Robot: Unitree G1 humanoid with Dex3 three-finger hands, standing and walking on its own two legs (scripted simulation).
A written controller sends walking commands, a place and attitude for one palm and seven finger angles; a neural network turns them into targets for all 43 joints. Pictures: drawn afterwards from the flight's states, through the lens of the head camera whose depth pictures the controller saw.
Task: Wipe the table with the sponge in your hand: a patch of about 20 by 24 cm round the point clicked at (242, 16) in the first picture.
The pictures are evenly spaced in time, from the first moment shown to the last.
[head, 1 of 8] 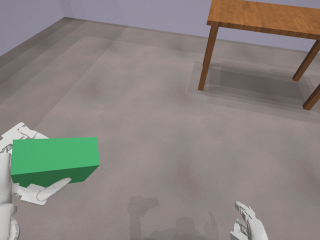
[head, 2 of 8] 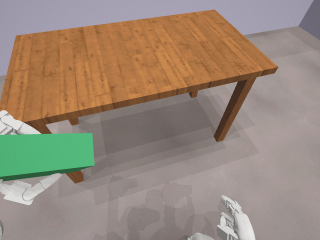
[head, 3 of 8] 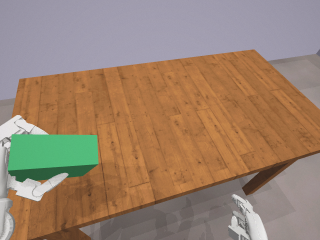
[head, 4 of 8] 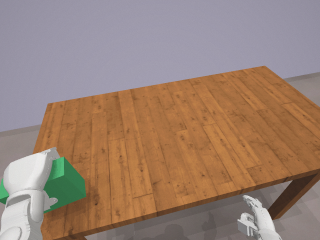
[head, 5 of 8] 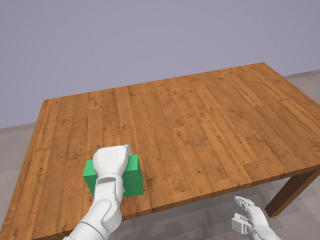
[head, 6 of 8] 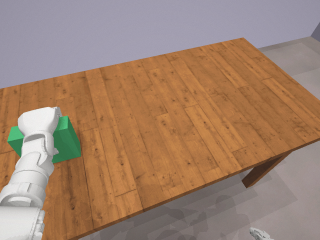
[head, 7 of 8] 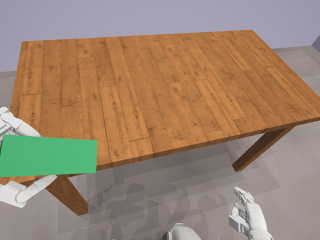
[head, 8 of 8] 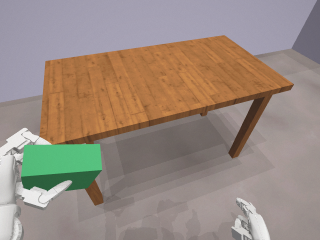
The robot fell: no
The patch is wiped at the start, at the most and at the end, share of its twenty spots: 0.00 1.00 1.00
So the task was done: yes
